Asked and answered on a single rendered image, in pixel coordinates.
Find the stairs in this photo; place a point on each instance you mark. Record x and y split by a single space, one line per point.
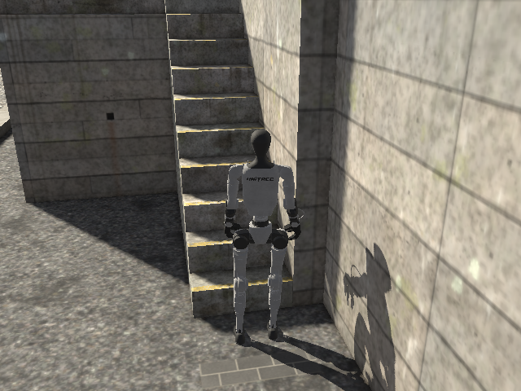
215 112

